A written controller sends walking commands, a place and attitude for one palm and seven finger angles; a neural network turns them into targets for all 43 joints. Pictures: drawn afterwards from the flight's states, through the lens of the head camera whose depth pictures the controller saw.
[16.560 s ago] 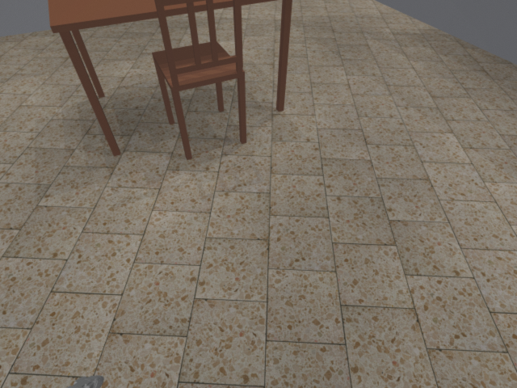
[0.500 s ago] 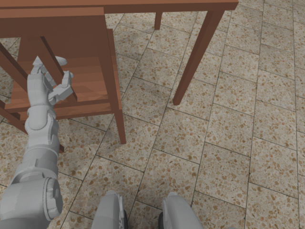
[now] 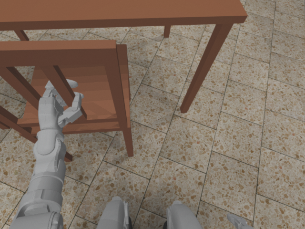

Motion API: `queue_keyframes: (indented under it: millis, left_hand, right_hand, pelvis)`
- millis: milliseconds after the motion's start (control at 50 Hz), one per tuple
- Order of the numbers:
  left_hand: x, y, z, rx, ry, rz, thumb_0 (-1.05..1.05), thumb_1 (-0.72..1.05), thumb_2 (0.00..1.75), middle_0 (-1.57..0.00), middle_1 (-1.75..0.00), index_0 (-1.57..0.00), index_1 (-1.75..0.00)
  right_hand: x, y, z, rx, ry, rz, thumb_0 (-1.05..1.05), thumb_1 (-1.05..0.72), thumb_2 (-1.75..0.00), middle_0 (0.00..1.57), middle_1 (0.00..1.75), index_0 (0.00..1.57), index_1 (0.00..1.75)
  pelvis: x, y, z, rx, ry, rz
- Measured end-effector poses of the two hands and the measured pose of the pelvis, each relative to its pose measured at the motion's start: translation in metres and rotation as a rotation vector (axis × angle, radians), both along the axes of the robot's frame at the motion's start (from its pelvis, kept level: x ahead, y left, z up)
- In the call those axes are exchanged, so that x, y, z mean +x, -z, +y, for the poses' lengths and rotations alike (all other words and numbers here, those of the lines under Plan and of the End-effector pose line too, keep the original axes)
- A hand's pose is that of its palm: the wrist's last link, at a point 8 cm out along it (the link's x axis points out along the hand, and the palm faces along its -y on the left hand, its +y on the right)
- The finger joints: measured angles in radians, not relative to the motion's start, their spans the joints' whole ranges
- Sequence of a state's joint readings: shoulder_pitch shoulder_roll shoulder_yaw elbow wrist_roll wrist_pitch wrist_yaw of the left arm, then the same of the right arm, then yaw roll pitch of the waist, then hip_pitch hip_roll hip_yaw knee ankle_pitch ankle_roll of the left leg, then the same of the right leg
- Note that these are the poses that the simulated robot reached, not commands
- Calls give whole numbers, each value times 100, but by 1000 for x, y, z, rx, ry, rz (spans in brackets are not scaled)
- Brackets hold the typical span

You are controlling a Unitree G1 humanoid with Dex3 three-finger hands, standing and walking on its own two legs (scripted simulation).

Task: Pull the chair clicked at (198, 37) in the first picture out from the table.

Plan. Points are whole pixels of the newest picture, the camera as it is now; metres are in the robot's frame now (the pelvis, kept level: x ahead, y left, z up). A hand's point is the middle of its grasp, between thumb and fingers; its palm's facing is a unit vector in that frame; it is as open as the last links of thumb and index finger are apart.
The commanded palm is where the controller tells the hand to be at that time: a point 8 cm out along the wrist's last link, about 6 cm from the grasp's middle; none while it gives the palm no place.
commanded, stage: step backward, pulling the chair out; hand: left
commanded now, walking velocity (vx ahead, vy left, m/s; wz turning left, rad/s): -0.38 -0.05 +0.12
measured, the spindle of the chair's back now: (33, 98) +0.44 +0.30 +0.01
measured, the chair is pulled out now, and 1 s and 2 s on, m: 0.03 0.16 0.21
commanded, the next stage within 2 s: none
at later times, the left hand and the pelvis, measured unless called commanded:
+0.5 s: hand (82, 109) +0.40 +0.17 +0.03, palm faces +0.15 -0.98 -0.13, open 5.5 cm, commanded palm +0.36 +0.22 +0.03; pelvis +0.00 +0.00 +0.09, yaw +0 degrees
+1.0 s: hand (93, 148) +0.30 +0.13 +0.03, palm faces +0.04 -0.99 -0.16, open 5.5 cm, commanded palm +0.30 +0.18 +0.04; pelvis -0.07 -0.01 +0.09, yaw +1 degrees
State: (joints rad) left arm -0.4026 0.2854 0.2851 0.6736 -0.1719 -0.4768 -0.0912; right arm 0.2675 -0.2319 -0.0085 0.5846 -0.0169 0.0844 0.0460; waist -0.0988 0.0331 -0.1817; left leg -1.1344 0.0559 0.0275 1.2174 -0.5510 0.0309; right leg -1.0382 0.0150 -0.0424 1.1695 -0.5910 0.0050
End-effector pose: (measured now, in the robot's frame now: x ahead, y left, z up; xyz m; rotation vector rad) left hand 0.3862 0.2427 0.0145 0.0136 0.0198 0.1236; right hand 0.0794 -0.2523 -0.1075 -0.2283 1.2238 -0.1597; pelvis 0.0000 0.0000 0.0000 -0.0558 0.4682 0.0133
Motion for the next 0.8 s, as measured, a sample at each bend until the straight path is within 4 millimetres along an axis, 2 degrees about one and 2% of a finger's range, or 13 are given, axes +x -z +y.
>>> queue_keyframes:
  millis: [40,80,140,200,340,460,600,800]
  left_hand:
    - [-1,-2,0,16,-9,13,2,69,77,-36,-139,-34,-144]
    - [0,-9,-1,65,-24,95,2,68,78,-36,-135,-34,-144]
    - [3,-20,-4,99,-55,248,4,68,79,-34,-127,-36,-144]
    - [2,-26,-8,49,-92,332,5,69,79,-28,-117,-38,-144]
    - [-2,-31,-16,31,-69,395,6,71,76,-23,-104,-44,-144]
    - [-9,-32,-21,50,-52,405,5,70,74,-24,-102,-44,-144]
    - [-26,-33,-32,61,-54,419,4,69,74,-25,-99,-44,-144]
    - [-57,-36,-47,93,13,458,2,68,73,-24,-102,-45,-144]
  right_hand:
    - [3,0,1,-1,4,0,1,-91,-90,20,30,20,30]
    - [5,-9,4,-7,31,9,1,-91,-90,20,30,20,30]
    - [7,-30,13,-6,57,11,1,-91,-90,20,30,20,30]
    - [7,-52,17,-13,72,6,1,-91,-90,20,30,20,30]
    - [-7,-83,7,-77,84,35,1,-90,-90,20,30,20,30]
    - [-27,-85,-4,-92,97,68,1,-90,-90,20,30,20,30]
    - [-46,-81,-8,-66,126,81,1,-90,-90,20,30,20,30]
    - [-51,-88,-15,-102,116,-4,1,-90,-90,20,30,20,30]
  pelvis:
    - [-1,-1,0,4,-4,-17]
    - [-1,-13,1,5,-9,-69]
    - [5,-37,3,13,-13,-116]
    - [11,-57,4,20,-12,-145]
    - [12,-82,6,9,-19,-199]
    - [6,-87,4,21,-5,-231]
    - [-7,-93,-4,19,13,-254]
    - [-34,-94,-3,28,1,-295]
